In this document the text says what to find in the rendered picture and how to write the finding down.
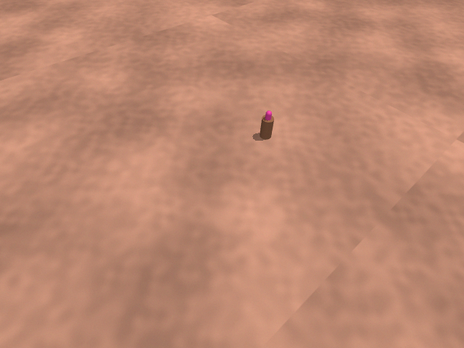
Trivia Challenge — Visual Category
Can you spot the bottle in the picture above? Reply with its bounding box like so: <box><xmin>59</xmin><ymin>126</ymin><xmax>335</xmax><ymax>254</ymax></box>
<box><xmin>260</xmin><ymin>111</ymin><xmax>274</xmax><ymax>140</ymax></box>

